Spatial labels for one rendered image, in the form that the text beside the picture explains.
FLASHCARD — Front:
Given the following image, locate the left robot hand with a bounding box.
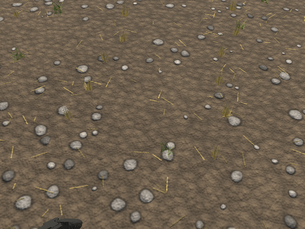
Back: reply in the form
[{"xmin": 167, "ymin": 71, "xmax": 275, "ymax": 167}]
[{"xmin": 38, "ymin": 218, "xmax": 82, "ymax": 229}]

